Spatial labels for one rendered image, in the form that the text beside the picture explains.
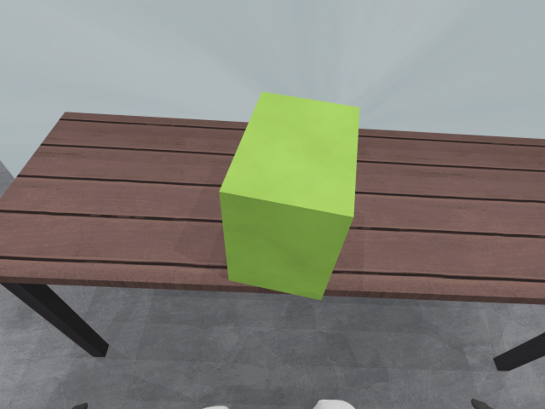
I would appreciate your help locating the carton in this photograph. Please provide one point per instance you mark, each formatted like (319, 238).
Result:
(287, 201)

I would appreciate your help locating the table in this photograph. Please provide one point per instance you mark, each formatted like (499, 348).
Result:
(132, 201)

